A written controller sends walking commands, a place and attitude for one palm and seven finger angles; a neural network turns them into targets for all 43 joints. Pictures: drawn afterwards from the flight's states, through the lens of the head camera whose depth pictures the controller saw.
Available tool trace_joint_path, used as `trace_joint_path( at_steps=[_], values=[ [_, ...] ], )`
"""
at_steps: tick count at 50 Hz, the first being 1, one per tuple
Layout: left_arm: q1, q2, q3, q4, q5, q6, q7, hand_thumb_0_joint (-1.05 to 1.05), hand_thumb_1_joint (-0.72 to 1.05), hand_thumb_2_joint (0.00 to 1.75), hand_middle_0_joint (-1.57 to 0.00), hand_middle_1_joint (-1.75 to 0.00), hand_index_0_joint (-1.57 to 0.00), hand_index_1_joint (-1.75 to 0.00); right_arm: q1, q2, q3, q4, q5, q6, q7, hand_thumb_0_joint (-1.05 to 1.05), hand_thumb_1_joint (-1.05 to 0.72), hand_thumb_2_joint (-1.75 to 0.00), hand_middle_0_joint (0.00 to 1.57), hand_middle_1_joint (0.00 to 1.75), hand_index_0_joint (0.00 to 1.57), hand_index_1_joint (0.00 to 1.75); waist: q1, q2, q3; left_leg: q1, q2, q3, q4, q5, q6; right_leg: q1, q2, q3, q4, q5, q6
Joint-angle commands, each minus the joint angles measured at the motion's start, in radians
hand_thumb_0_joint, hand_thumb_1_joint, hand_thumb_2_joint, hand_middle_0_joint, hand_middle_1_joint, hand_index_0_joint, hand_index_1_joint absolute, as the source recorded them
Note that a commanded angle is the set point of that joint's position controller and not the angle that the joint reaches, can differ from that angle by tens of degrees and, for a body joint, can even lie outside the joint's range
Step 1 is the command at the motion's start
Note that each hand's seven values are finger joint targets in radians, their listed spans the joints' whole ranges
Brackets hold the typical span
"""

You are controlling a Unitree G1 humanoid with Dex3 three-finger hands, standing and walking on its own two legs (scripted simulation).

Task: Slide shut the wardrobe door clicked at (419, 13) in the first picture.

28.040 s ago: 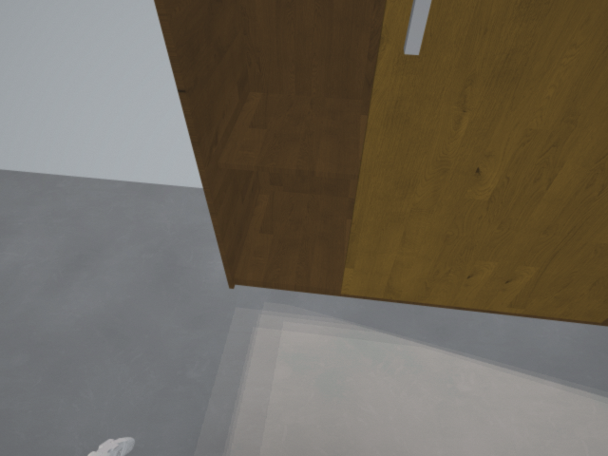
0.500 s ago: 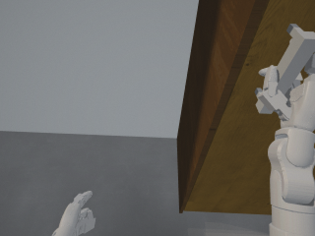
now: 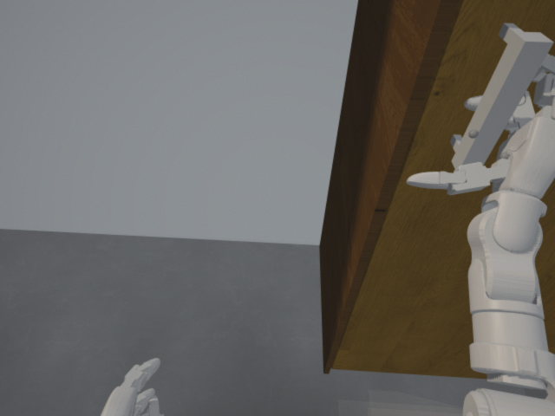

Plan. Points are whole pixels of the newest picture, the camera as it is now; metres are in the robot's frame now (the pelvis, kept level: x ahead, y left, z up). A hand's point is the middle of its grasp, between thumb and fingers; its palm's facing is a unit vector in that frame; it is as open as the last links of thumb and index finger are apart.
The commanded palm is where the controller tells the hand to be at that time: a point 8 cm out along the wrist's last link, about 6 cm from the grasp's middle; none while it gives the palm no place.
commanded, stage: loosen the grip on the handle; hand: right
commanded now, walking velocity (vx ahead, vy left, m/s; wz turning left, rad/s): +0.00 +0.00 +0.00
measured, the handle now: (486, 102) +0.40 -0.21 +0.29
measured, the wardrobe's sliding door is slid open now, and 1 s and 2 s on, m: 0.00 0.00 0.00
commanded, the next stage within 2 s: slip the hand off the handle in 0.08 s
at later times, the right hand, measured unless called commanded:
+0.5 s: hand (506, 142) +0.36 -0.23 +0.26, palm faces +0.31 +0.95 +0.00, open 15.0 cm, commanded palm +0.32 -0.27 +0.25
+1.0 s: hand out of the picture +0.32 -0.26 +0.26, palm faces +0.35 +0.94 -0.03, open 14.7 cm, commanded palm +0.27 -0.31 +0.25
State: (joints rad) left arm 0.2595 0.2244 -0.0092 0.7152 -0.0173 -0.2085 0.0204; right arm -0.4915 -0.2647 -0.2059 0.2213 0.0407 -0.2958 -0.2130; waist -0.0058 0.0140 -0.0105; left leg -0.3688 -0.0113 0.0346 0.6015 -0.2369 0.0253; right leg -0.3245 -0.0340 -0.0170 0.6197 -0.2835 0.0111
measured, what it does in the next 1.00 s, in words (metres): stands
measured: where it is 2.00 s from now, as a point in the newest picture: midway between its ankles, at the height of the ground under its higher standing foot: outside the picture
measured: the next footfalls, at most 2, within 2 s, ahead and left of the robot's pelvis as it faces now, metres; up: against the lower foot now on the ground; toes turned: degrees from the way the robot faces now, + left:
none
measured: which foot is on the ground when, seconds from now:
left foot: down 0.00-1.00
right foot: down 0.00-1.00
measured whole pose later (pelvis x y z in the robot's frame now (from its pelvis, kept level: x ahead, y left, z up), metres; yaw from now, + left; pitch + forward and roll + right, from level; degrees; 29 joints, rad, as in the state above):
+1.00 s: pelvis +0.05 -0.01 +0.01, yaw +0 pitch -1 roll +0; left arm 0.25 0.24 -0.02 0.66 -0.03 -0.13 0.06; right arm -0.09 -0.32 -0.44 -0.12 0.26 -0.21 0.05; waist -0.03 -0.02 -0.05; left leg -0.26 0.00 0.02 0.54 -0.26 0.01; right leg -0.20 -0.02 -0.03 0.54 -0.32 0.01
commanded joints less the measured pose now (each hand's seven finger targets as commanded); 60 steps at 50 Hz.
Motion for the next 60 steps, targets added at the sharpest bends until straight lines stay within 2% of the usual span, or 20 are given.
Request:
trace_joint_path(
  at_steps=[1,5,8,9,13,15,17,21,25,31,34,36,38,41,45,47,48,51,56,60],
  values=[
    [-0.182,0.105,0.033,-0.186,-0.006,-0.074,0.023,0.00,0.90,0.90,-0.20,-0.30,-0.20,-0.30,-0.388,-0.135,0.036,-0.290,0.017,-0.041,0.044,0.00,0.55,-0.20,0.25,1.15,0.25,1.15,-0.001,-0.038,-0.193,0.099,0.045,-0.091,-0.209,-0.328,-0.011,0.006,0.041,-0.022,-0.132,-0.177,-0.027],
    [-0.172,0.113,0.031,-0.176,-0.007,-0.082,0.032,0.00,0.90,0.90,-0.20,-0.30,-0.20,-0.30,-0.322,-0.105,0.033,-0.326,0.052,-0.021,0.038,0.00,0.55,-0.20,0.25,1.15,0.25,1.15,-0.002,0.007,-0.144,0.098,0.042,-0.067,-0.209,-0.271,-0.011,0.020,0.033,-0.006,-0.162,-0.163,-0.028],
    [-0.166,0.108,0.029,-0.185,0.001,-0.085,0.028,0.00,0.90,0.90,-0.20,-0.30,-0.20,-0.30,-0.256,-0.058,0.068,-0.424,0.050,-0.007,0.030,0.00,0.55,-0.20,0.25,1.15,0.25,1.15,-0.013,-0.035,-0.171,0.126,0.032,-0.032,-0.156,-0.117,0.000,0.073,0.024,0.012,-0.178,-0.060,-0.028],
    [-0.140,0.121,0.033,-0.168,0.004,-0.075,0.033,0.00,0.90,0.90,-0.20,-0.30,-0.20,-0.30,-0.203,-0.142,-0.032,-0.373,0.048,0.003,0.020,0.00,0.55,-0.20,0.25,1.15,0.25,1.15,-0.024,-0.017,-0.171,0.139,0.025,-0.023,-0.149,-0.051,0.003,0.074,0.019,0.014,-0.178,0.014,-0.026],
    [-0.106,0.111,0.032,-0.189,0.016,-0.042,0.019,0.00,0.90,0.90,-0.20,-0.30,-0.20,-0.30,-0.086,-0.119,-0.029,-0.516,0.045,0.052,0.026,0.00,0.55,-0.20,0.25,1.15,0.25,1.15,-0.043,-0.042,-0.279,0.233,0.023,0.002,-0.070,0.321,0.008,0.163,0.016,0.002,-0.132,0.404,-0.009],
    [-0.096,0.106,0.033,-0.204,0.015,-0.017,0.011,0.00,0.90,0.90,-0.20,-0.30,-0.20,-0.30,0.005,-0.126,-0.061,-0.585,0.062,0.080,0.037,0.00,0.55,-0.20,0.25,1.15,0.25,1.15,-0.059,-0.033,-0.319,0.278,0.023,0.010,-0.053,0.430,0.004,0.196,0.008,0.004,-0.122,0.554,0.007],
    [-0.106,0.099,0.028,-0.218,0.012,0.009,0.007,0.00,0.90,0.90,-0.20,-0.30,-0.20,-0.30,0.038,-0.098,-0.045,-0.626,0.073,0.112,0.048,0.00,0.55,-0.20,0.25,1.15,0.25,1.15,-0.057,-0.047,-0.302,0.272,0.023,0.016,-0.056,0.450,0.001,0.209,0.005,0.003,-0.119,0.601,0.019],
    [-0.132,0.097,0.020,-0.223,0.008,0.056,0.015,0.00,0.90,0.90,-0.20,-0.30,-0.20,-0.30,0.075,-0.111,-0.100,-0.588,0.106,0.151,0.062,0.00,0.55,-0.20,0.25,1.15,0.25,1.15,-0.048,0.023,-0.221,0.257,0.014,0.025,-0.082,0.400,-0.002,0.166,0.011,0.000,-0.136,0.481,0.014],
    [-0.145,0.090,0.016,-0.231,0.009,0.069,0.022,0.00,0.90,0.90,-0.20,-0.30,-0.20,-0.30,0.013,-0.130,-0.108,-0.622,0.101,0.128,0.074,0.00,0.55,-0.20,0.25,1.15,0.25,1.15,-0.045,-0.042,-0.231,0.235,0.014,0.020,-0.084,0.351,0.003,0.186,0.015,0.004,-0.137,0.442,0.015],
    [-0.141,0.099,0.016,-0.223,0.007,0.051,0.031,0.00,0.90,0.90,-0.20,-0.30,-0.20,-0.30,-0.064,-0.147,-0.070,-0.596,0.085,0.054,0.147,0.00,0.55,-0.20,0.25,1.15,0.25,1.15,-0.022,-0.112,-0.250,0.194,0.012,0.009,-0.087,0.289,0.006,0.200,0.019,0.013,-0.127,0.372,0.003],
    [-0.139,0.112,0.016,-0.206,0.001,0.045,0.046,0.00,0.90,0.90,-0.20,-0.30,-0.20,-0.30,-0.115,-0.187,-0.109,-0.515,0.114,0.038,0.189,0.00,0.55,-0.20,0.25,1.15,0.25,1.15,-0.010,-0.081,-0.226,0.184,0.011,0.007,-0.104,0.235,0.006,0.165,0.022,0.020,-0.136,0.296,-0.001],
    [-0.150,0.115,0.015,-0.201,-0.004,0.041,0.056,0.00,0.90,0.90,-0.20,-0.30,-0.20,-0.30,-0.103,-0.217,-0.157,-0.460,0.141,0.035,0.210,0.00,0.55,-0.20,0.25,1.15,0.25,1.15,-0.020,-0.063,-0.203,0.188,0.012,0.006,-0.117,0.198,0.005,0.137,0.028,0.021,-0.146,0.245,-0.005],
    [-0.152,0.124,0.014,-0.191,-0.007,0.044,0.069,0.00,0.90,0.90,-0.20,-0.30,-0.20,-0.30,-0.084,-0.290,-0.245,-0.375,0.164,0.047,0.225,0.00,0.55,-0.20,0.25,1.15,0.25,1.15,-0.034,-0.049,-0.185,0.202,0.015,0.000,-0.132,0.164,0.005,0.099,0.032,0.015,-0.154,0.201,-0.011],
    [-0.178,0.117,0.010,-0.218,-0.012,0.035,0.069,0.00,0.90,0.90,-0.20,-0.30,-0.20,-0.30,-0.015,-0.261,-0.252,-0.410,0.200,0.051,0.248,0.00,0.55,-0.20,0.25,1.15,0.25,1.15,-0.054,-0.039,-0.211,0.238,0.020,-0.003,-0.133,0.161,0.001,0.091,0.037,0.007,-0.160,0.190,-0.015],
    [-0.179,0.118,0.015,-0.240,-0.007,0.020,0.051,0.00,0.90,0.90,-0.20,-0.30,-0.20,-0.30,0.159,-0.278,-0.316,-0.520,0.228,0.030,0.256,0.00,0.55,-0.20,0.25,1.15,0.25,1.15,-0.088,-0.043,-0.263,0.292,0.022,0.001,-0.098,0.266,-0.001,0.098,0.034,-0.004,-0.148,0.272,-0.014],
    [-0.183,0.118,0.016,-0.246,-0.004,0.013,0.045,0.00,0.90,0.90,-0.20,-0.30,-0.20,-0.30,0.190,-0.262,-0.299,-0.586,0.233,0.024,0.258,0.00,0.55,-0.20,0.25,1.15,0.25,1.15,-0.082,-0.055,-0.246,0.277,0.023,0.000,-0.099,0.270,-0.004,0.102,0.036,-0.011,-0.144,0.268,-0.016],
    [-0.181,0.121,0.017,-0.241,-0.004,0.012,0.045,0.00,0.90,0.90,-0.20,-0.30,-0.20,-0.30,0.214,-0.283,-0.323,-0.581,0.238,0.026,0.258,0.00,0.55,-0.20,0.25,1.15,0.25,1.15,-0.081,-0.028,-0.223,0.272,0.023,-0.002,-0.107,0.246,-0.007,0.088,0.033,-0.014,-0.142,0.246,-0.019],
    [-0.193,0.125,0.016,-0.237,-0.007,0.001,0.055,0.00,0.90,0.90,-0.20,-0.30,-0.20,-0.30,0.203,-0.293,-0.327,-0.619,0.246,0.021,0.261,0.00,0.55,-0.20,0.25,1.15,0.25,1.15,-0.064,-0.036,-0.149,0.211,0.025,-0.018,-0.149,0.108,-0.011,0.076,0.037,-0.017,-0.147,0.145,-0.025],
    [-0.202,0.120,0.007,-0.222,-0.006,-0.036,0.078,0.00,0.90,0.90,-0.20,-0.30,-0.20,-0.30,0.152,-0.263,-0.269,-0.631,0.250,0.013,0.279,0.00,0.55,-0.20,0.25,1.15,0.25,1.15,-0.038,-0.067,-0.073,0.132,0.035,-0.044,-0.219,-0.126,-0.011,0.085,0.046,-0.005,-0.146,0.005,-0.029],
    [-0.204,0.115,-0.003,-0.222,-0.006,-0.061,0.087,0.00,0.90,0.90,-0.20,-0.30,-0.20,-0.30,0.178,-0.231,-0.215,-0.645,0.255,0.027,0.303,0.00,0.55,-0.20,0.25,1.15,0.25,1.15,-0.038,-0.101,-0.060,0.121,0.042,-0.053,-0.230,-0.193,-0.009,0.084,0.052,0.008,-0.151,-0.058,-0.030]
  ],
)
